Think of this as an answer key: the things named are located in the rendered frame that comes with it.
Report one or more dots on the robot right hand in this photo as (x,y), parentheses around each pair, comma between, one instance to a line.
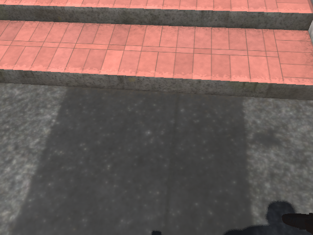
(302,221)

